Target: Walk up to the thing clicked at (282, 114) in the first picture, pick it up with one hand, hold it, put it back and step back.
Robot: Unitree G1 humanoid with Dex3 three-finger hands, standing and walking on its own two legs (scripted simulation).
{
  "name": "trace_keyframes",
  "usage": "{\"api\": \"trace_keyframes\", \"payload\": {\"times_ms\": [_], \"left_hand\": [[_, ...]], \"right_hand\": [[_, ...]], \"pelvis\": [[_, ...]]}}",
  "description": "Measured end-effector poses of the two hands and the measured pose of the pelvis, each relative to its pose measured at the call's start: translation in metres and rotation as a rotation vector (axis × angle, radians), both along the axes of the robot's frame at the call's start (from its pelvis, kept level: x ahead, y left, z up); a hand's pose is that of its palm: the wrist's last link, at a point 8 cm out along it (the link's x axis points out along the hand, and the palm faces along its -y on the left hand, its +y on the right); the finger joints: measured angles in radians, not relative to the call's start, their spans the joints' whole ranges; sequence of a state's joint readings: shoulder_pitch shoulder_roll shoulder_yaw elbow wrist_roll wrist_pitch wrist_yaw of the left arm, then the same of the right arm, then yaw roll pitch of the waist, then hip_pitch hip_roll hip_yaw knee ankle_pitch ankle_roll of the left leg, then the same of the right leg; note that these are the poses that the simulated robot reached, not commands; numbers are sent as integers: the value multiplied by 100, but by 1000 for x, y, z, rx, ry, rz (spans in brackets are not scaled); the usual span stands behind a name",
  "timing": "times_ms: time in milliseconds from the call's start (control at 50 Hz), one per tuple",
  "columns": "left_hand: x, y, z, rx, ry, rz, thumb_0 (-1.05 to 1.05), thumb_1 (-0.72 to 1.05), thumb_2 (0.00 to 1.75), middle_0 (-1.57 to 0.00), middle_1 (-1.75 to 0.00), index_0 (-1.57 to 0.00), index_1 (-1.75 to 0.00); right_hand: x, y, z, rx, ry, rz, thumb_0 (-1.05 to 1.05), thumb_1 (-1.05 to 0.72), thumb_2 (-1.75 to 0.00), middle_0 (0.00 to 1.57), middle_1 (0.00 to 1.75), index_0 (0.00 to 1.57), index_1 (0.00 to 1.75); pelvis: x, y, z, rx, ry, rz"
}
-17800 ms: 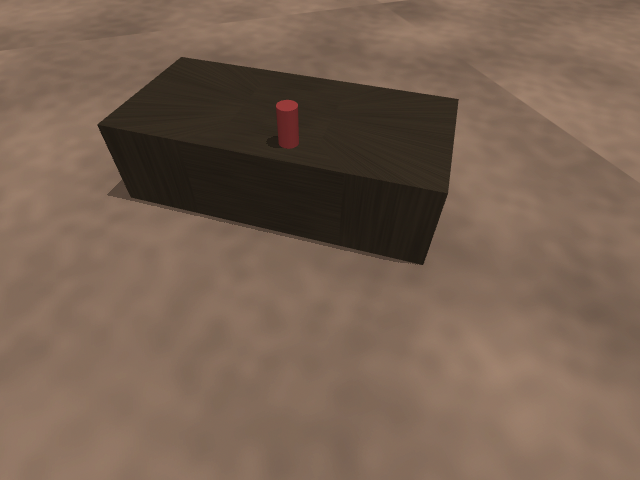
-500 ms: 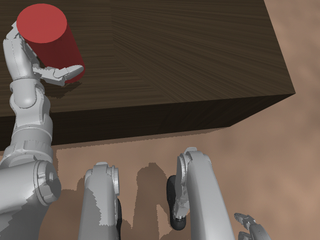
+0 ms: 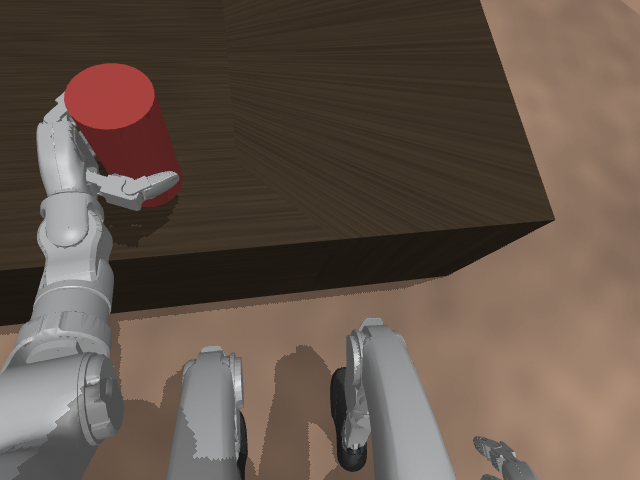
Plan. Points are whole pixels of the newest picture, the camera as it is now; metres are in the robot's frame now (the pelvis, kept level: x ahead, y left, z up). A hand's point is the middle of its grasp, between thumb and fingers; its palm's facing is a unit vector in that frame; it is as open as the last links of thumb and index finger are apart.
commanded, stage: settle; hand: left
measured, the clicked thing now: (134, 144) +0.51 +0.17 +0.00
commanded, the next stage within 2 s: lift in 0.40 s
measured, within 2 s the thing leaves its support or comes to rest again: neither
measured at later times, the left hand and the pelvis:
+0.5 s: hand (116, 132) +0.51 +0.18 +0.02, palm faces +0.14 -0.99 -0.06, open 11.0 cm; pelvis +0.02 +0.00 +0.04, yaw +0 degrees
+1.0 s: hand (99, 122) +0.48 +0.17 +0.09, palm faces +0.14 -0.99 -0.05, open 11.1 cm; pelvis +0.03 +0.00 +0.09, yaw +0 degrees
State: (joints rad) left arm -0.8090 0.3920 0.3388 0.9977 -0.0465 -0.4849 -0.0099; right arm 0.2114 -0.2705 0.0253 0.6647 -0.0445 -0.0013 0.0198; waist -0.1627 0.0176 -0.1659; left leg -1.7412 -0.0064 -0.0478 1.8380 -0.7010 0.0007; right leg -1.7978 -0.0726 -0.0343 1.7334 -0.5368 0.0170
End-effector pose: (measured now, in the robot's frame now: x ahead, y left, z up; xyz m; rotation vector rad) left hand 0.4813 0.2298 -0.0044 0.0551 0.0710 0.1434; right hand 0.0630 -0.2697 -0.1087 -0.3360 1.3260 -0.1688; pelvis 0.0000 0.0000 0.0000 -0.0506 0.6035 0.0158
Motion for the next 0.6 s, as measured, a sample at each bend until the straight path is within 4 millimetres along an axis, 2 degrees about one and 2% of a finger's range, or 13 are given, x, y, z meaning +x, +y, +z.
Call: {"api": "trace_keyframes", "payload": {"times_ms": [180,600], "left_hand": [[7,4,16,-7,9,-2,-1,-50,87,-71,-104,-72,-104],[5,-2,35,-4,16,-2,-1,-50,88,-70,-105,-71,-105]], "right_hand": [[6,3,16,11,7,-1,0,-91,-90,21,30,20,30],[20,4,37,31,-2,8,0,-91,-90,21,30,20,30]], "pelvis": [[8,2,17,0,-1,-2],[18,-3,42,5,-13,-3]]}}
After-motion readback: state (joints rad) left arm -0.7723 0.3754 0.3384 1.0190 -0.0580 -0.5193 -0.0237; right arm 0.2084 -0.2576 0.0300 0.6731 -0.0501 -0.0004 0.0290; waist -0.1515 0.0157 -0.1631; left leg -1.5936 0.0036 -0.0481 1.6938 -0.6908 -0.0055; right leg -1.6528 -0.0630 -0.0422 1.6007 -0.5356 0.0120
